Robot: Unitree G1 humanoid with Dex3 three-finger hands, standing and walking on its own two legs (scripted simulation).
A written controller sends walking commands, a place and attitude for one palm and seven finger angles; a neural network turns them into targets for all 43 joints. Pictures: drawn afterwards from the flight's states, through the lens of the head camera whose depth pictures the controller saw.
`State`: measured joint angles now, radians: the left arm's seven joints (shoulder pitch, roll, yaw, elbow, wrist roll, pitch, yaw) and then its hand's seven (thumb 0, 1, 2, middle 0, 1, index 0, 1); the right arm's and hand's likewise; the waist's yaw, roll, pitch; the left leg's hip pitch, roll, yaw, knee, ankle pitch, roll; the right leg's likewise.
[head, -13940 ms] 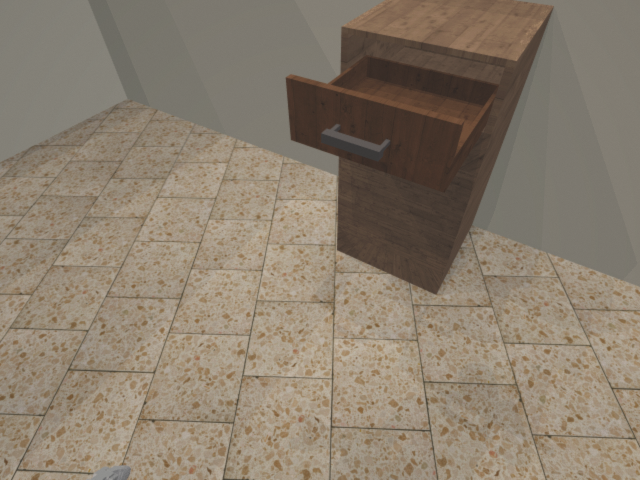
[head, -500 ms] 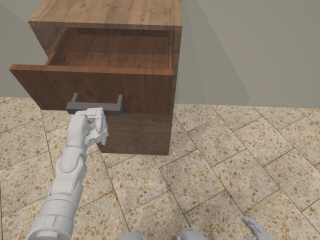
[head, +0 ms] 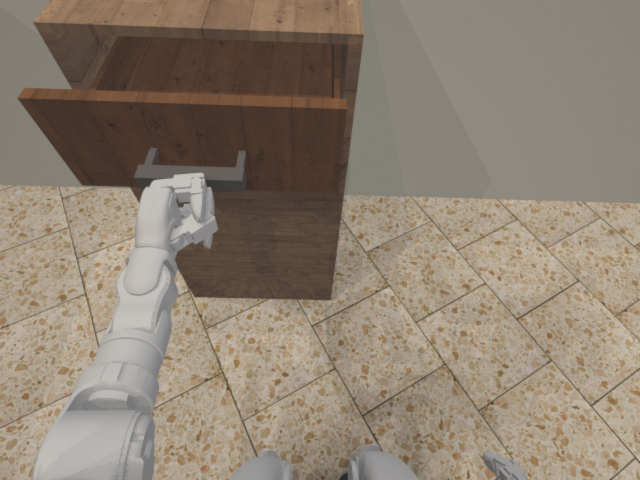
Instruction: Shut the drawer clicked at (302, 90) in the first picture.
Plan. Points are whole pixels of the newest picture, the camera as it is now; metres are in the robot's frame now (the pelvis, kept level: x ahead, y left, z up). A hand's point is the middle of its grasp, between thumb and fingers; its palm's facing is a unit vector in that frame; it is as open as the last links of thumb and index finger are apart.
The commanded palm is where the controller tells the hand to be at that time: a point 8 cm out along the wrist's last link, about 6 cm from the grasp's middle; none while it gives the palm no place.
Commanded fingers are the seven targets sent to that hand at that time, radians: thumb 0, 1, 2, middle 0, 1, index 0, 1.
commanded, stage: push the drawer shut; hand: left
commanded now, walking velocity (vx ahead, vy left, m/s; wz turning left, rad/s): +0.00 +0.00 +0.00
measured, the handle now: (194, 167) +0.50 +0.16 +0.07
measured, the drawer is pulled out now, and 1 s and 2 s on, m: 0.13 0.00 0.00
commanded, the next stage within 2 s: pull the fist back off the drawer in 1.36 s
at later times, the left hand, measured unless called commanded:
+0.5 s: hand (220, 176) +0.49 +0.13 +0.06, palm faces +0.00 -1.00 -0.03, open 3.0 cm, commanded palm +0.48 +0.18 +0.07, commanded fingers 0.00 0.90 0.90 -1.40 -1.60 -1.40 -1.60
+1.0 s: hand (228, 143) +0.56 +0.13 +0.06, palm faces +0.01 -1.00 -0.04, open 2.9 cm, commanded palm +0.55 +0.17 +0.07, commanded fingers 0.00 0.90 0.90 -1.40 -1.60 -1.40 -1.60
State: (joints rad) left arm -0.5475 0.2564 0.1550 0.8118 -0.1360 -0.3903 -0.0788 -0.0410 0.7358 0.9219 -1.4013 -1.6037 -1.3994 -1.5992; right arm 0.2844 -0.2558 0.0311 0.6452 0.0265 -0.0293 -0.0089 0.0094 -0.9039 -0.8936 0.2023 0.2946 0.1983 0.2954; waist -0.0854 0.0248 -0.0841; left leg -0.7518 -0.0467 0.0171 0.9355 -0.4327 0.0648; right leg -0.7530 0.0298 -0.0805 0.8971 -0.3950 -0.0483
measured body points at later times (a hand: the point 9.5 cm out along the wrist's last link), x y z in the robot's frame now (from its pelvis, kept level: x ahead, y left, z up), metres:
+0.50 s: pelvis +0.00 +0.00 -0.01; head +0.11 +0.01 +0.43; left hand +0.49 +0.19 +0.06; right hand +0.00 -0.26 -0.13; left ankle +0.01 +0.08 -0.69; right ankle +0.02 -0.09 -0.69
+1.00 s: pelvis +0.00 +0.00 -0.02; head +0.15 +0.02 +0.41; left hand +0.55 +0.18 +0.07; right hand -0.03 -0.25 -0.13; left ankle +0.01 +0.08 -0.69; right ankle +0.02 -0.09 -0.69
